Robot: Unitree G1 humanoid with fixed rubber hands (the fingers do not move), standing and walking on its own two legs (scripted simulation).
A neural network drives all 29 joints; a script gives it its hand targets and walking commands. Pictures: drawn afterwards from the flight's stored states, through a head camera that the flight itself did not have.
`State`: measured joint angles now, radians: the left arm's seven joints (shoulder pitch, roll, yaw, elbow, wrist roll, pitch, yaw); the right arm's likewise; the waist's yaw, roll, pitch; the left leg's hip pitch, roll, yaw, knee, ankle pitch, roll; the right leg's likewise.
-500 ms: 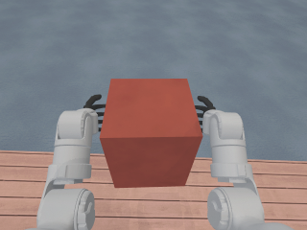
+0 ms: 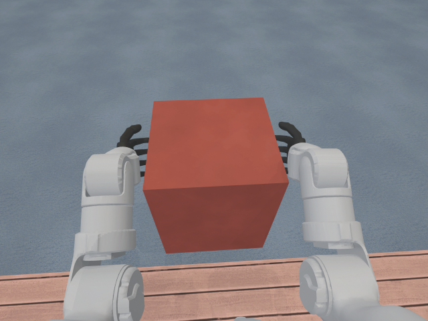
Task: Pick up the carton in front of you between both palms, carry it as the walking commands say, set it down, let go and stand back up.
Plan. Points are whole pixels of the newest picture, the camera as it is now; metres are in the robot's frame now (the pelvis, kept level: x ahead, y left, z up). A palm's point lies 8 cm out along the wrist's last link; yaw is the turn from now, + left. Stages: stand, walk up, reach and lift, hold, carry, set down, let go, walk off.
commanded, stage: carry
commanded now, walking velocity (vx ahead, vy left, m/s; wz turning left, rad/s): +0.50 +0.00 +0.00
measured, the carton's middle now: (212, 179) +0.37 -0.02 +0.05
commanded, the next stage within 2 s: none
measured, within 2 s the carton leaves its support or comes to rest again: neither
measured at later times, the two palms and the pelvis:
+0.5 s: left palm (123, 86) +0.65 +0.19 +0.10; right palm (239, 79) +0.66 -0.11 +0.10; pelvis +0.29 +0.03 -0.05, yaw -2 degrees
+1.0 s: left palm (150, 46) +0.94 +0.15 +0.07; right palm (239, 45) +0.92 -0.15 +0.07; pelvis +0.58 +0.02 -0.06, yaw +0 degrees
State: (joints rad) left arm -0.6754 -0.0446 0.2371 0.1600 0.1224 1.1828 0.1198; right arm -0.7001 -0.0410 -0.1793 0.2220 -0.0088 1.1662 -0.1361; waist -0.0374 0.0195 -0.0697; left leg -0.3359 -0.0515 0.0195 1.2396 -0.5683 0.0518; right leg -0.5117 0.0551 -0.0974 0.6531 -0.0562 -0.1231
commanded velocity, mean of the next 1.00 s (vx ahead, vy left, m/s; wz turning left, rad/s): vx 0.50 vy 0.00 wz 0.00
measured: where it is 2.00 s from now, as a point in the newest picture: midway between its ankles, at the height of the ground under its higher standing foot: (198, 165)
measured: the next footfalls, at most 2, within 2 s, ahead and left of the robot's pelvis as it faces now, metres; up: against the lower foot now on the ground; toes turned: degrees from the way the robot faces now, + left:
left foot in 0.46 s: +0.43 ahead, +0.08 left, -0.05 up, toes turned +0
right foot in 1.02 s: +0.77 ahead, -0.04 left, -0.07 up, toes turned -4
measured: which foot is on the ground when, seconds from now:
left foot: up 0.00-0.44, down 0.46-1.00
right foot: down 0.00-0.44, up 0.46-1.00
